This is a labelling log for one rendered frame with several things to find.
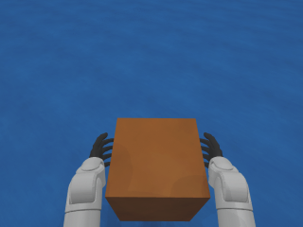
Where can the robot left hand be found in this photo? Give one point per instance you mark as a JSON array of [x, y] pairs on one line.
[[98, 149]]

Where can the robot right hand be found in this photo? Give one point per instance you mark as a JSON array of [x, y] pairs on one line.
[[213, 148]]

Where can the carton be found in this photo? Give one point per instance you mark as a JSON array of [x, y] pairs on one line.
[[157, 170]]

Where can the robot left forearm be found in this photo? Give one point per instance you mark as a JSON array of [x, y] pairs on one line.
[[84, 195]]

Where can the robot right forearm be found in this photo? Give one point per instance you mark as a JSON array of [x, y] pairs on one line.
[[232, 195]]

